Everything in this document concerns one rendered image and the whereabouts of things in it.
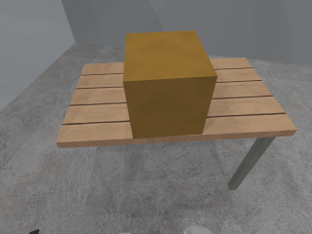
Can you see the carton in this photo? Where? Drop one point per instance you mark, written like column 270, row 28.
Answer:
column 169, row 82

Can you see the table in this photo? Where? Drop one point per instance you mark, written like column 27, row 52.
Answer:
column 241, row 107

